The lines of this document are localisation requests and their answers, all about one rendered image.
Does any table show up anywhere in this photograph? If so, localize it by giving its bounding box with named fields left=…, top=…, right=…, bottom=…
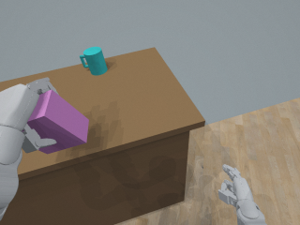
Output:
left=0, top=47, right=205, bottom=225

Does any robot left hand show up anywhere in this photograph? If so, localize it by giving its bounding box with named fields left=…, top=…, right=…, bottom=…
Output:
left=0, top=77, right=59, bottom=154

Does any robot right hand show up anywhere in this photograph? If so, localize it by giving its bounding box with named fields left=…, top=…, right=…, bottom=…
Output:
left=218, top=164, right=254, bottom=207

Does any robot right forearm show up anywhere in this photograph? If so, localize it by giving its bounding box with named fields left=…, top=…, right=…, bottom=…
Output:
left=236, top=200, right=267, bottom=225

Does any robot left forearm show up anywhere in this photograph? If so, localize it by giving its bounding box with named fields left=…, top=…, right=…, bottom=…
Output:
left=0, top=126, right=25, bottom=220

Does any sponge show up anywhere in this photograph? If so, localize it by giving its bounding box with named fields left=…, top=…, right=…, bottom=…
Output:
left=22, top=90, right=89, bottom=155

